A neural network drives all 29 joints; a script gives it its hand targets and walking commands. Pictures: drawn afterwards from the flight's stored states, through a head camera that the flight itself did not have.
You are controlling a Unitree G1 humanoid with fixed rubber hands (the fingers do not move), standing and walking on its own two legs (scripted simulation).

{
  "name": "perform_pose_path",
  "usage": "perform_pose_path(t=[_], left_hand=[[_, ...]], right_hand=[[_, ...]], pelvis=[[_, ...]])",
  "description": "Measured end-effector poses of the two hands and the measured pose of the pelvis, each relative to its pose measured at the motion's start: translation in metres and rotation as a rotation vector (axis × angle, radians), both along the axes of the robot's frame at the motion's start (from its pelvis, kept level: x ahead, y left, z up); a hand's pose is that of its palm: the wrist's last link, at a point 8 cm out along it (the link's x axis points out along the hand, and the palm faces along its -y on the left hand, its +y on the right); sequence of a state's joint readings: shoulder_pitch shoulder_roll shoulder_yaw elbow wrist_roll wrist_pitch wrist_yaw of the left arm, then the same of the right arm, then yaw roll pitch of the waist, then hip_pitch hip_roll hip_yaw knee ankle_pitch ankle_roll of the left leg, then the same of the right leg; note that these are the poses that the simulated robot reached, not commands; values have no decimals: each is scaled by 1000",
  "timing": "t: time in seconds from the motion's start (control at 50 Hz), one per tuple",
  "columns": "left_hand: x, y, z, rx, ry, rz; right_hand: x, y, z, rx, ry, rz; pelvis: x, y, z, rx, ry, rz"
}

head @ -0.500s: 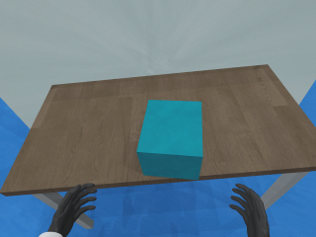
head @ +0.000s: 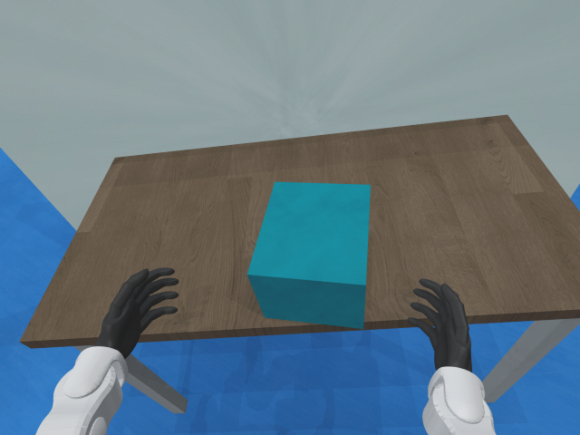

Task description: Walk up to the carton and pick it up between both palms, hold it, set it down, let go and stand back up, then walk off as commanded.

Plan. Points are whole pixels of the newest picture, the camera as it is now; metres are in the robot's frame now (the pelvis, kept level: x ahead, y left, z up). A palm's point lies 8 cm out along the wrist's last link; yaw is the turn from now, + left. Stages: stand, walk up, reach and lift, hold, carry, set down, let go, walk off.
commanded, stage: reach and lift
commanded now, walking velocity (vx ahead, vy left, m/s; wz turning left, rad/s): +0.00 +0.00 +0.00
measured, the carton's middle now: (317, 251) +0.42 +0.01 -0.03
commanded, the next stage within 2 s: none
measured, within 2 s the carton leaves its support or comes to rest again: neither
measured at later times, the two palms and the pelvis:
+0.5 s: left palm (145, 280) +0.30 +0.24 +0.08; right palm (432, 307) +0.27 -0.14 +0.04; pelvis +0.01 +0.02 +0.00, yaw -2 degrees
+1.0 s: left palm (175, 208) +0.41 +0.21 +0.11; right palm (426, 210) +0.38 -0.15 +0.10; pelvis +0.00 +0.01 +0.00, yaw -2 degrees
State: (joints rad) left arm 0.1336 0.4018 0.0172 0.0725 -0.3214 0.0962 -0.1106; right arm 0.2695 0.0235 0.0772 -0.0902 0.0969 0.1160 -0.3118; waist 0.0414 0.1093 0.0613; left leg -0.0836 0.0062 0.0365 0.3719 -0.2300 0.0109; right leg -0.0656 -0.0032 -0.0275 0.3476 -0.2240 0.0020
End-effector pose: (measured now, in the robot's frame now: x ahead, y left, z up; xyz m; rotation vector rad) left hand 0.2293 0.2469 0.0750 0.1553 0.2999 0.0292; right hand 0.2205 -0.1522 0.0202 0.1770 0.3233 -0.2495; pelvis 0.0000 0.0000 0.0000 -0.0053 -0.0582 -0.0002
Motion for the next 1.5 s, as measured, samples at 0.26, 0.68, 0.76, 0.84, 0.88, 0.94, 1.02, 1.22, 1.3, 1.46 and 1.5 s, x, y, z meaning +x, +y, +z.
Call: perform_pose_path(t=[0.26, 0.68, 0.76, 0.84, 0.88, 0.94, 1.02, 1.22, 1.3, 1.46, 1.5], left_hand=[[56, -21, -56, -173, 25, -44], [117, -26, 8, -130, 50, -95], [131, -35, -10, -219, 49, -69], [146, -38, -15, -224, 10, -27], [154, -37, -8, -192, -22, -14], [167, -36, 10, -125, -61, -8], [181, -35, 42, -52, -64, -8], [209, -51, 69, -126, -8, -61], [218, -66, 37, -187, 30, -89], [209, -73, -13, -151, 40, -55], [204, -68, -11, -108, 20, -41]], right_hand=[[37, -5, 38, -181, -58, 31], [68, -11, 50, -113, -119, -45], [80, -13, 64, -203, -63, 12], [108, -17, 73, -244, -24, 29], [124, -15, 80, -229, -45, 30], [145, -6, 87, -169, -101, 51], [161, 10, 81, -81, -108, 84], [158, 0, 65, -102, -40, -10], [160, -13, 81, -188, -60, -41], [179, 0, 94, -212, -70, 16], [181, 9, 86, -181, -55, 43]], pelvis=[[25, -13, 1, -6, 40, -27], [-10, 33, 2, -2, 55, -56], [-15, 22, 2, 3, 75, -63], [-18, 11, 1, -1, 96, -49], [-17, 9, 0, -5, 109, -43], [-13, 8, -1, -13, 136, -38], [-2, 9, 0, -18, 143, -33], [4, 5, 3, -5, 98, -7], [-5, 0, 2, -4, 126, -23], [-10, -1, -2, -13, 233, -53], [-10, 2, -2, -17, 243, -50]])
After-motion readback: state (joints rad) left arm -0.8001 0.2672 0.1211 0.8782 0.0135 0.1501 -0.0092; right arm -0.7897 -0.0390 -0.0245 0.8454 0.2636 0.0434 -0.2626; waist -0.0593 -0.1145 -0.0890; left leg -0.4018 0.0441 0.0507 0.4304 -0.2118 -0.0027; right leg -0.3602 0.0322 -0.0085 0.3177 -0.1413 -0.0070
